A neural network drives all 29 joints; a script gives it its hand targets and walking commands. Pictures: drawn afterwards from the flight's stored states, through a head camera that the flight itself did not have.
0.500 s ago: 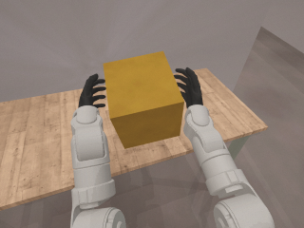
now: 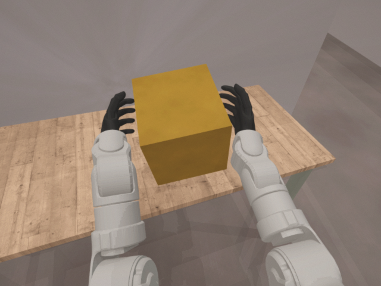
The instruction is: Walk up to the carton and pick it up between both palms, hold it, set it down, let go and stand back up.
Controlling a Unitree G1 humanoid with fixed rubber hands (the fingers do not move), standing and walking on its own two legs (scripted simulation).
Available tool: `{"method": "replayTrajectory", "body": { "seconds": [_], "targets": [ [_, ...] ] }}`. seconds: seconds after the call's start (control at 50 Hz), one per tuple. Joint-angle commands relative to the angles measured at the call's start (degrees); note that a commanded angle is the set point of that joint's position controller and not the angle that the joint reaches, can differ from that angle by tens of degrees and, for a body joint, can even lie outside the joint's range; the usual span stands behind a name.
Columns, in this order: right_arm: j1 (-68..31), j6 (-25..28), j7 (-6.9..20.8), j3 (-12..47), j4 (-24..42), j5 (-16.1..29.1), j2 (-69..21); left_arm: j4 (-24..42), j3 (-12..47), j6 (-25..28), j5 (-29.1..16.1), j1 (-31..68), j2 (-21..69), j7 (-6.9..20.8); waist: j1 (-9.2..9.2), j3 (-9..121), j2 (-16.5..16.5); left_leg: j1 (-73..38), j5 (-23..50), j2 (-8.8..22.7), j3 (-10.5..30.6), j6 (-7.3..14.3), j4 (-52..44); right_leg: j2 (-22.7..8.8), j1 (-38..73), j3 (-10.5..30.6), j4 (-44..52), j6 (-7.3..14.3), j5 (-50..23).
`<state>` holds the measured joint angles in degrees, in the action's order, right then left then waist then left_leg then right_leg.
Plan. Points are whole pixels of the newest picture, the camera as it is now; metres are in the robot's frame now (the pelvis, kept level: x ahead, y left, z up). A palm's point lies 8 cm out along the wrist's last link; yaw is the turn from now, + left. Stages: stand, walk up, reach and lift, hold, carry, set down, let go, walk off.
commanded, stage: hold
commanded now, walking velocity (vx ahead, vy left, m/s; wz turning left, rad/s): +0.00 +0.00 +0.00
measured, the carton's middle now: (181, 126) +0.41 +0.00 +0.14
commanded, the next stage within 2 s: none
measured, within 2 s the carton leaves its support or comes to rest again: neither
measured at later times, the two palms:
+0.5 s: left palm (108, 131) +0.36 +0.14 +0.18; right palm (236, 122) +0.37 -0.11 +0.18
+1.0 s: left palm (112, 132) +0.36 +0.13 +0.18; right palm (240, 124) +0.36 -0.11 +0.18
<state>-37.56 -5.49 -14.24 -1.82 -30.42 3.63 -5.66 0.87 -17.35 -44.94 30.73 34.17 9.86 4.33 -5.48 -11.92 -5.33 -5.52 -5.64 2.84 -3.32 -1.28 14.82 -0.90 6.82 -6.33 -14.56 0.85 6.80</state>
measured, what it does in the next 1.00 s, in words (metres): stands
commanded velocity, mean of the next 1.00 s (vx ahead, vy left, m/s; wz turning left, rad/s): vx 0.00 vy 0.00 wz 0.00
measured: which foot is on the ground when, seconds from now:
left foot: down 0.00-1.00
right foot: down 0.00-1.00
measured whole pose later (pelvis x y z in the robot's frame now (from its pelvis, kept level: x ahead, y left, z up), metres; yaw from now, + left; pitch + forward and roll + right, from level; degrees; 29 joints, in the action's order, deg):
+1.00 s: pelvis +0.00 +0.00 +0.00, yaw +1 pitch -15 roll +0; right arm -37.4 -6.2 -14.9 -1.3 -28.4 3.5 -6.1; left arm 2.7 -17.9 -45.8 31.5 34.3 10.7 4.0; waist -6.0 -12.7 -5.2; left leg -5.5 -6.1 2.7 -3.2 -1.0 15.4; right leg -1.1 7.4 -7.0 -14.4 0.7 7.0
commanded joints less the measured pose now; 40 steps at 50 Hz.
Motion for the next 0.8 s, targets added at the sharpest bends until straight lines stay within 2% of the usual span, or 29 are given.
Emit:
{"method": "replayTrajectory", "body": {
  "seconds": [0.0,0.04,0.16,0.18,0.2,0.24,0.3,0.36,0.58,0.78],
  "targets": [
    [-29.4,3.3,7.5,17.7,12.6,1.9,-19.6,6.7,21.6,5.2,-9.4,28.6,19.3,7.4,-0.95,23.6,5.2,-6.1,7.4,-2.8,-3.3,2.4,0.1,2.6,2.7,-3.2,1.1,-2.0,-6.4],
    [-29.3,3.6,7.3,18.8,13.8,2.5,-19.5,7.6,22.9,5.6,-10.1,28.5,19.3,7.3,-1.25,25.4,5.1,-7.3,10.1,-2.9,-3.0,2.0,1.1,2.8,3.0,-3.4,0.9,-2.0,-8.6],
    [-28.4,3.1,7.2,18.7,13.4,2.3,-19.2,7.5,22.2,5.2,-9.6,27.6,19.1,7.5,-0.94,22.6,4.6,-6.0,7.9,-2.6,-2.9,2.4,-0.1,2.6,2.9,-3.2,1.2,-1.9,-6.7],
    [-32.6,2.9,7.0,18.2,13.6,1.2,-20.3,5.3,20.5,4.9,-9.4,30.0,20.0,7.2,0.30,21.8,3.3,-2.5,2.4,-3.9,-3.2,3.2,-0.5,1.8,2.4,-2.6,2.2,-2.0,-1.8],
    [-32.1,2.7,7.2,17.4,12.9,0.6,-21.2,4.7,20.0,4.9,-8.9,30.5,19.6,7.0,0.00,20.7,3.3,-1.9,0.4,-3.5,-3.3,3.7,-1.6,1.9,1.6,-2.7,2.0,-2.0,-0.3],
    [-31.6,2.9,7.5,17.0,13.4,0.4,-21.1,5.6,20.3,4.7,-8.5,30.2,19.9,6.8,0.06,21.9,3.8,-2.9,1.9,-3.2,-3.5,3.6,-1.6,2.3,2.6,-2.8,1.4,-1.6,-0.9],
    [-31.7,3.2,6.9,18.3,14.5,1.5,-20.7,7.1,21.4,4.5,-8.9,29.6,20.3,6.9,-0.82,25.4,4.4,-6.4,8.2,-3.4,-3.0,2.6,1.3,2.7,4.2,-2.9,0.9,-1.6,-7.4],
    [-29.7,2.6,6.0,19.3,14.3,2.5,-20.1,7.8,21.6,4.0,-9.0,28.0,20.0,7.4,-1.52,25.3,4.6,-7.2,10.8,-3.5,-2.7,1.8,2.2,2.7,5.0,-3.1,0.8,-2.0,-10.4],
    [-28.2,2.4,6.4,18.9,15.5,2.3,-18.9,8.9,23.1,3.9,-8.9,26.6,20.0,7.8,-2.25,21.8,5.5,-6.0,11.3,-2.9,-2.6,1.0,1.3,3.2,4.5,-3.9,0.7,-1.6,-7.7],
    [-29.8,2.5,6.7,18.8,15.3,1.6,-19.8,8.0,21.9,4.1,-9.1,28.1,19.7,7.2,-0.97,22.8,4.4,-4.8,6.9,-3.2,-2.9,2.2,0.4,2.7,4.0,-3.2,1.0,-1.7,-5.8]
  ]
}}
